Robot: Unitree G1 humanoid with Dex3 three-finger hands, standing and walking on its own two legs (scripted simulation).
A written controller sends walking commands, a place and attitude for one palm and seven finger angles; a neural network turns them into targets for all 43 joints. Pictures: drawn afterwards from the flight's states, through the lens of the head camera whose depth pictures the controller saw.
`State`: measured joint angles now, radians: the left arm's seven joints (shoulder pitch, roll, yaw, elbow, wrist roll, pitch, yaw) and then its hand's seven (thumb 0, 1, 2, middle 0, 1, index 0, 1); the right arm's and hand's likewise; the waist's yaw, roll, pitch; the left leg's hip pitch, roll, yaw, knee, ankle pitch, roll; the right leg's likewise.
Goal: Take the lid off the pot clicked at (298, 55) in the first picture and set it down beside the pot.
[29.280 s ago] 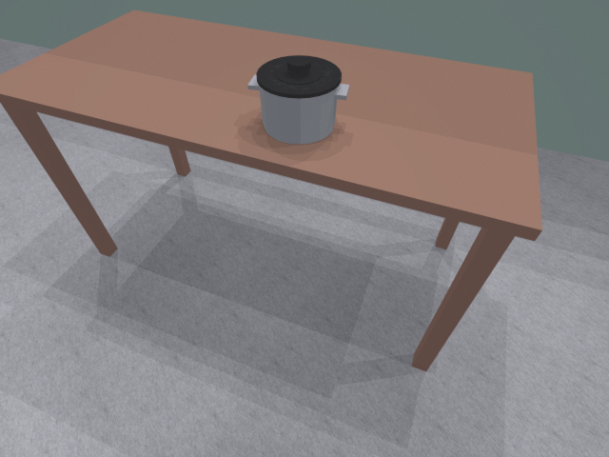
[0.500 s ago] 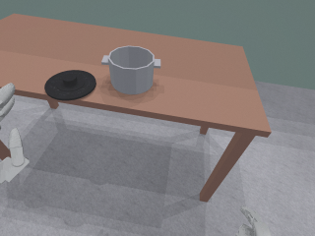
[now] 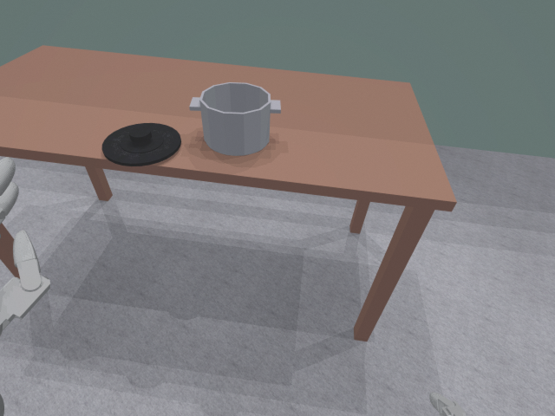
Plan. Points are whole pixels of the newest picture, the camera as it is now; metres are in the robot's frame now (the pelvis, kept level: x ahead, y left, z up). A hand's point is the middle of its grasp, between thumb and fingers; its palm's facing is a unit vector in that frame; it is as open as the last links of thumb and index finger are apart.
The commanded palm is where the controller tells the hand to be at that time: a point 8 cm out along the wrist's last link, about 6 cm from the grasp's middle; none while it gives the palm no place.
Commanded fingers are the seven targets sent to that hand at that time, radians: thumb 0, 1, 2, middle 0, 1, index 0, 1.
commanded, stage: stop stepping back and stand still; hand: left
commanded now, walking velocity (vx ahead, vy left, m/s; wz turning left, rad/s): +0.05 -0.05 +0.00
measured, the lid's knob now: (140, 134) +0.73 +0.37 +0.03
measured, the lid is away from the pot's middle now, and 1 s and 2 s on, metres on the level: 0.24 0.24 0.24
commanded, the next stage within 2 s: let the arm hang, fingers relaxed in 1.30 s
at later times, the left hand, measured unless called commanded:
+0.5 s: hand (83, 291) +0.21 +0.23 +0.16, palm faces +0.36 -0.83 -0.43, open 7.4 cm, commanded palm none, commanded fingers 0.00 0.90 0.90 -0.20 -0.30 -0.20 -0.30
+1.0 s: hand out of the picture -0.04 +0.16 -0.17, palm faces +0.06 -0.97 -0.22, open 7.2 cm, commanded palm none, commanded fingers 0.00 0.90 0.90 -0.20 -0.30 -0.20 -0.30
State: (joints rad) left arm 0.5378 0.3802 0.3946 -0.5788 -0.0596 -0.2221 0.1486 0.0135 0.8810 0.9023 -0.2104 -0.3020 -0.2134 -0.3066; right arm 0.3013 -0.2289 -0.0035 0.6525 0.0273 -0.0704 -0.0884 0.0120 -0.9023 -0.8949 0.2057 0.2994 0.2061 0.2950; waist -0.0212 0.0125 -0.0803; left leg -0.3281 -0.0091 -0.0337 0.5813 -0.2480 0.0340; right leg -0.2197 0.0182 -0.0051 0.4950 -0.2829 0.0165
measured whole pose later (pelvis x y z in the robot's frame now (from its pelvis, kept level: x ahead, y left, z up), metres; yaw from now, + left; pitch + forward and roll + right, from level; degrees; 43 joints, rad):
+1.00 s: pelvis +0.01 -0.03 +0.00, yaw +3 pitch +0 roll -1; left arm 0.34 0.20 0.01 1.11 0.00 0.03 0.03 0.01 0.94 0.90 -0.20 -0.30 -0.20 -0.30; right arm 0.37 -0.14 -0.01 1.07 -0.01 0.04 -0.04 0.01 -0.91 -0.89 0.20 0.30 0.20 0.29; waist -0.01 0.00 0.08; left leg -0.28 0.00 -0.09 0.52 -0.24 -0.01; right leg -0.16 0.03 -0.05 0.45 -0.29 -0.03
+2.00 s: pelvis +0.05 -0.03 +0.01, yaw +0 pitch -1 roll +0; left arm 0.27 0.14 0.01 1.11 0.00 0.00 0.05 0.01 0.92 0.90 -0.20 -0.30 -0.20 -0.30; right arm 0.29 -0.12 -0.02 1.12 -0.01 0.01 -0.05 0.00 -0.91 -0.89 0.20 0.30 0.20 0.29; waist -0.02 0.00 0.04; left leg -0.18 0.00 -0.04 0.47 -0.28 -0.01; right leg -0.08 0.04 0.00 0.41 -0.32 -0.03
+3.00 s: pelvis +0.05 -0.04 +0.01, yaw +0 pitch -1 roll +0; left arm 0.28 0.13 0.02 1.12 0.00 0.00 0.05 0.01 0.92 0.90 -0.20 -0.30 -0.20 -0.30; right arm 0.30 -0.12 -0.01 1.13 -0.01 0.00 -0.06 0.00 -0.91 -0.89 0.20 0.30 0.20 0.29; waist -0.02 0.01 0.04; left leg -0.16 0.00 -0.04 0.45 -0.28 -0.01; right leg -0.08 0.03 0.00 0.42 -0.32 -0.03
